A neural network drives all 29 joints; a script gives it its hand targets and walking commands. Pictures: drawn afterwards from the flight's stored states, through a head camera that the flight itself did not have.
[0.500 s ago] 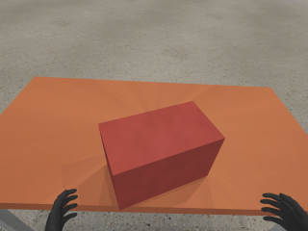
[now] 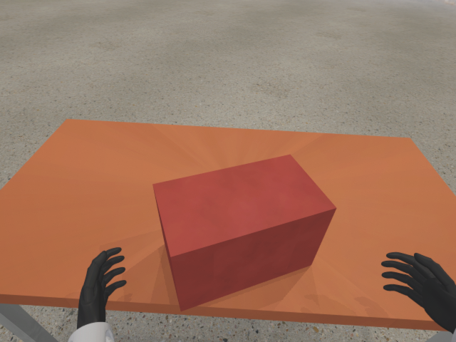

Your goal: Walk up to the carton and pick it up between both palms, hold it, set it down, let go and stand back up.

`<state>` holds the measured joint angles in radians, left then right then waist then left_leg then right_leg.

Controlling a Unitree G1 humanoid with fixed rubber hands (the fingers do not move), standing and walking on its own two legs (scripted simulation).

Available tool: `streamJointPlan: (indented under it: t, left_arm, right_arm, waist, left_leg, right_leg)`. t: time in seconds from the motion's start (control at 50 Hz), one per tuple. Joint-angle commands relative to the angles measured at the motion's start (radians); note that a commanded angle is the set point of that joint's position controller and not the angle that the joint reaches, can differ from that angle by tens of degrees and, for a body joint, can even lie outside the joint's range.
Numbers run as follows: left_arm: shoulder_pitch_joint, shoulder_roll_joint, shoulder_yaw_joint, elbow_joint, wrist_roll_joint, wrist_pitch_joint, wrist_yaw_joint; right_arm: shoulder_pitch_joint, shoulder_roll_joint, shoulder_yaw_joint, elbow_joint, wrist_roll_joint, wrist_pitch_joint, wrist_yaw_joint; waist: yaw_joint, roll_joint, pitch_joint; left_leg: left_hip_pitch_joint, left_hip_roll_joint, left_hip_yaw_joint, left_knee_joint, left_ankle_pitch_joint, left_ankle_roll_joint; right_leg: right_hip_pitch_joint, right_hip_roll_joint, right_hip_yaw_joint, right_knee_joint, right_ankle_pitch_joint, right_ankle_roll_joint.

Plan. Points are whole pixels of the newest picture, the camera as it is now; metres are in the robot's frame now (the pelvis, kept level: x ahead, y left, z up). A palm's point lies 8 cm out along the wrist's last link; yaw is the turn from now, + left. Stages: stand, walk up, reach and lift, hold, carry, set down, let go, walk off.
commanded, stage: reach and lift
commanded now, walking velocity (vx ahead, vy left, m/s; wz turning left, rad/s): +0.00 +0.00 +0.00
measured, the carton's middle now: (238, 228) +0.37 -0.01 +0.01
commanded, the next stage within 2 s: none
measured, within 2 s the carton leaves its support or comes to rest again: neither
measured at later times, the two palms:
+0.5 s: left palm (88, 267) +0.23 +0.22 +0.09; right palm (423, 251) +0.28 -0.30 +0.10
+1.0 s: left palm (79, 233) +0.26 +0.24 +0.13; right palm (405, 198) +0.35 -0.28 +0.14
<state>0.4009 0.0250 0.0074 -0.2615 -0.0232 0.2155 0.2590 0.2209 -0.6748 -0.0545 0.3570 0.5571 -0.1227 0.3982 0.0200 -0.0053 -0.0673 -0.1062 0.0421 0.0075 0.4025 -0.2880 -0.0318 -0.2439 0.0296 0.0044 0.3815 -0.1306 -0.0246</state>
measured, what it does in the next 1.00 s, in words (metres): stands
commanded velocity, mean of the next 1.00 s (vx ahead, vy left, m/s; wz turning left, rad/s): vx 0.00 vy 0.00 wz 0.00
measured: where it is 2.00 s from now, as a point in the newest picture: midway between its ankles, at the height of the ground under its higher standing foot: outside the picture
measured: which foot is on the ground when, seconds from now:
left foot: down 0.00-1.00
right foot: down 0.00-1.00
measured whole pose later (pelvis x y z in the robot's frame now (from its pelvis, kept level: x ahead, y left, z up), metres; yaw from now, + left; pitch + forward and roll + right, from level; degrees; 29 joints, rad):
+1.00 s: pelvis +0.00 +0.00 +0.01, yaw +1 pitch +2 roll +0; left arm -0.09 0.13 0.16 -0.22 -0.11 0.60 0.21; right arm -0.35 -0.71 -0.03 0.49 0.54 0.21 0.33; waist 0.07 0.01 -0.08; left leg -0.12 0.04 -0.02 0.30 -0.22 -0.04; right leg -0.24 0.04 0.02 0.25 -0.06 -0.03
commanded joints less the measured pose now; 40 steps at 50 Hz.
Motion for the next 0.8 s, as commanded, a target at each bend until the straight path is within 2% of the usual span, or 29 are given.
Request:
streamJointPlan:
  t: [0.0,0.02,0.04,0.08,0.1,0.12,0.14,0.16,0.18,0.2,0.22,0.26,0.3,0.32,0.34,0.38,0.4,0.42,0.44,0.46,0.48,0.52,0.56,0.58,0.62,0.64,0.68,0.76,0.78]
  left_arm:
    - [-0.109,0.039,0.031,-0.182,-0.002,-0.010,-0.003]
    - [-0.106,0.047,0.034,-0.186,-0.004,-0.004,-0.008]
    - [-0.086,0.042,0.031,-0.181,-0.003,-0.001,-0.008]
    - [-0.120,0.043,0.033,-0.195,-0.002,0.009,-0.014]
    - [-0.144,0.047,0.026,-0.193,-0.008,0.010,-0.017]
    - [-0.136,0.053,0.049,-0.163,-0.003,0.023,-0.020]
    - [-0.139,0.058,0.050,-0.174,-0.014,0.028,-0.023]
    - [-0.160,0.058,0.046,-0.200,-0.010,0.029,-0.022]
    - [-0.174,0.055,0.042,-0.202,-0.012,0.036,-0.023]
    - [-0.189,0.060,0.049,-0.211,-0.005,0.038,-0.020]
    - [-0.189,0.062,0.052,-0.195,-0.006,0.049,-0.023]
    - [-0.204,0.068,0.074,-0.199,-0.008,0.062,-0.028]
    - [-0.186,0.063,0.067,-0.210,-0.011,0.080,-0.033]
    - [-0.250,0.080,0.083,-0.225,-0.016,0.083,-0.034]
    - [-0.237,0.077,0.078,-0.209,-0.009,0.094,-0.035]
    - [-0.271,0.076,0.083,-0.209,-0.019,0.104,-0.038]
    - [-0.280,0.079,0.084,-0.212,-0.013,0.111,-0.037]
    - [-0.289,0.070,0.076,-0.215,-0.019,0.123,-0.038]
    - [-0.266,0.070,0.072,-0.202,-0.018,0.138,-0.041]
    - [-0.298,0.078,0.087,-0.231,-0.016,0.140,-0.038]
    - [-0.327,0.081,0.090,-0.203,-0.024,0.146,-0.036]
    - [-0.349,0.091,0.097,-0.224,-0.024,0.161,-0.034]
    - [-0.364,0.089,0.087,-0.229,-0.034,0.177,-0.034]
    - [-0.334,0.075,0.089,-0.207,-0.036,0.191,-0.038]
    - [-0.407,0.108,0.107,-0.207,-0.039,0.207,-0.038]
    - [-0.443,0.116,0.118,-0.200,-0.036,0.215,-0.037]
    - [-0.450,0.121,0.116,-0.203,-0.045,0.231,-0.035]
    - [-0.518,0.135,0.130,-0.205,-0.060,0.263,-0.041]
    - [-0.509,0.134,0.135,-0.220,-0.061,0.273,-0.043]
  right_arm:
    - [-0.157,-0.246,-0.102,-0.123,0.012,-0.003,-0.006]
    - [-0.127,-0.247,-0.107,-0.107,0.005,0.001,-0.012]
    - [-0.130,-0.245,-0.108,-0.106,0.005,0.002,-0.014]
    - [-0.163,-0.257,-0.110,-0.126,0.005,0.011,-0.018]
    - [-0.196,-0.248,-0.104,-0.126,0.012,0.016,-0.018]
    - [-0.176,-0.256,-0.100,-0.114,0.009,0.028,-0.022]
    - [-0.189,-0.251,-0.098,-0.120,0.013,0.031,-0.022]
    - [-0.217,-0.257,-0.100,-0.138,0.012,0.035,-0.023]
    - [-0.238,-0.251,-0.097,-0.133,0.015,0.043,-0.023]
    - [-0.244,-0.242,-0.094,-0.138,0.017,0.046,-0.021]
    - [-0.242,-0.241,-0.086,-0.133,0.018,0.055,-0.025]
    - [-0.245,-0.258,-0.086,-0.131,0.017,0.066,-0.030]
    - [-0.246,-0.268,-0.082,-0.127,0.021,0.077,-0.035]
    - [-0.308,-0.271,-0.093,-0.165,0.023,0.076,-0.041]
    - [-0.302,-0.262,-0.090,-0.127,0.021,0.087,-0.041]
    - [-0.331,-0.280,-0.106,-0.136,0.013,0.093,-0.045]
    - [-0.344,-0.281,-0.096,-0.118,0.017,0.101,-0.043]
    - [-0.354,-0.277,-0.097,-0.111,0.018,0.111,-0.039]
    - [-0.347,-0.294,-0.107,-0.091,0.016,0.120,-0.038]
    - [-0.389,-0.293,-0.098,-0.128,0.018,0.122,-0.038]
    - [-0.415,-0.295,-0.106,-0.103,0.011,0.126,-0.039]
    - [-0.437,-0.299,-0.092,-0.115,0.013,0.138,-0.040]
    - [-0.469,-0.299,-0.092,-0.113,0.019,0.153,-0.034]
    - [-0.450,-0.301,-0.094,-0.073,0.014,0.162,-0.031]
    - [-0.520,-0.312,-0.101,-0.085,0.008,0.175,-0.037]
    - [-0.551,-0.303,-0.091,-0.077,0.003,0.182,-0.037]
    - [-0.551,-0.304,-0.095,-0.065,0.002,0.199,-0.039]
    - [-0.635,-0.288,-0.075,-0.072,0.005,0.222,-0.052]
    - [-0.631,-0.286,-0.072,-0.063,0.008,0.231,-0.053]
  waist:
    - [0.014,-0.116,-0.006]
    - [-0.004,-0.117,-0.014]
    - [-0.002,-0.100,-0.016]
    - [-0.008,-0.110,-0.033]
    - [-0.003,-0.101,-0.039]
    - [0.001,-0.121,-0.023]
    - [-0.004,-0.115,-0.037]
    - [0.005,-0.102,-0.060]
    - [-0.003,-0.092,-0.052]
    - [0.006,-0.076,-0.054]
    - [0.007,-0.067,-0.052]
    - [0.007,-0.102,-0.068]
    - [-0.002,-0.086,-0.071]
    - [0.010,-0.075,-0.092]
    - [0.004,-0.060,-0.075]
    - [-0.004,-0.072,-0.101]
    - [0.005,-0.058,-0.096]
    - [-0.001,-0.043,-0.106]
    - [-0.008,-0.058,-0.091]
    - [0.017,-0.052,-0.119]
    - [0.019,-0.051,-0.116]
    - [0.029,-0.066,-0.137]
    - [0.027,-0.057,-0.141]
    - [0.017,-0.069,-0.125]
    - [0.023,-0.071,-0.148]
    - [0.042,-0.068,-0.144]
    - [0.029,-0.055,-0.149]
    - [0.037,-0.075,-0.179]
    - [0.034,-0.057,-0.191]
  left_leg:
    - [-0.211,-0.021,-0.008,-0.108,0.032,-0.001]
    - [-0.209,-0.023,-0.013,-0.104,0.051,-0.003]
    - [-0.193,-0.024,-0.013,-0.112,0.054,-0.005]
    - [-0.174,-0.020,-0.016,-0.112,0.079,-0.005]
    - [-0.172,-0.023,-0.010,-0.112,0.089,-0.005]
    - [-0.188,-0.029,-0.004,-0.117,0.088,0.000]
    - [-0.189,-0.028,-0.004,-0.112,0.106,-0.002]
    - [-0.174,-0.024,-0.007,-0.119,0.101,-0.004]
    - [-0.174,-0.027,-0.010,-0.123,0.109,-0.005]
    - [-0.174,-0.027,-0.012,-0.126,0.093,-0.007]
    - [-0.174,-0.030,-0.008,-0.128,0.130,-0.007]
    - [-0.173,-0.034,-0.002,-0.131,0.152,-0.006]
    - [-0.153,-0.034,-0.004,-0.132,0.212,-0.011]
    - [-0.141,-0.033,0.001,-0.126,0.221,-0.012]
    - [-0.134,-0.031,0.000,-0.130,0.219,-0.016]
    - [-0.134,-0.034,0.000,-0.133,0.232,-0.019]
    - [-0.127,-0.034,-0.002,-0.136,0.240,-0.019]
    - [-0.105,-0.027,-0.011,-0.136,0.247,-0.022]
    - [-0.104,-0.028,-0.014,-0.138,0.247,-0.020]
    - [-0.098,-0.028,-0.005,-0.139,0.260,-0.020]
    - [-0.112,-0.031,-0.008,-0.138,0.254,-0.021]
    - [-0.105,-0.031,-0.003,-0.133,0.297,-0.020]
    - [-0.094,-0.031,-0.005,-0.141,0.293,-0.021]
    - [-0.094,-0.029,-0.010,-0.144,0.280,-0.018]
    - [-0.110,-0.034,-0.003,-0.144,0.274,-0.017]
    - [-0.127,-0.038,0.006,-0.148,0.274,-0.016]
    - [-0.125,-0.042,0.002,-0.145,0.280,-0.017]
    - [-0.130,-0.048,0.015,-0.148,0.292,-0.017]
    - [-0.139,-0.048,0.011,-0.148,0.308,-0.019]
  right_leg:
    - [0.200,-0.034,0.123,-0.086,-0.054,-0.067]
    - [0.214,-0.036,0.122,-0.088,-0.024,-0.067]
    - [0.213,-0.034,0.115,-0.091,-0.023,-0.068]
    - [0.219,-0.027,0.106,-0.086,0.012,-0.070]
    - [0.221,-0.027,0.110,-0.094,0.014,-0.069]
    - [0.233,-0.030,0.110,-0.094,0.017,-0.066]
    - [0.239,-0.030,0.110,-0.093,0.033,-0.067]
    - [0.246,-0.029,0.111,-0.095,0.023,-0.071]
    - [0.243,-0.027,0.110,-0.098,0.033,-0.073]
    - [0.233,-0.027,0.104,-0.099,0.022,-0.076]
    - [0.249,-0.032,0.108,-0.102,0.055,-0.077]
    - [0.273,-0.032,0.110,-0.107,0.067,-0.067]
    - [0.280,-0.018,0.094,-0.101,0.133,-0.077]
    - [0.268,-0.018,0.092,-0.104,0.132,-0.075]
    - [0.266,-0.016,0.087,-0.110,0.135,-0.081]
    - [0.281,-0.008,0.080,-0.108,0.152,-0.080]
    - [0.268,-0.005,0.074,-0.110,0.151,-0.084]
    - [0.263,-0.001,0.068,-0.113,0.155,-0.088]
    - [0.263,0.002,0.063,-0.115,0.163,-0.090]
    - [0.271,0.004,0.067,-0.115,0.169,-0.091]
    - [0.262,0.008,0.064,-0.111,0.157,-0.090]
    - [0.286,0.013,0.059,-0.107,0.204,-0.087]
    - [0.280,0.019,0.051,-0.109,0.198,-0.089]
    - [0.285,0.018,0.057,-0.115,0.191,-0.089]
    - [0.288,0.014,0.061,-0.117,0.180,-0.083]
    - [0.291,0.015,0.065,-0.117,0.180,-0.082]
    - [0.297,0.013,0.065,-0.117,0.195,-0.083]
    - [0.329,0.012,0.071,-0.119,0.211,-0.067]
    - [0.343,0.006,0.071,-0.116,0.226,-0.067]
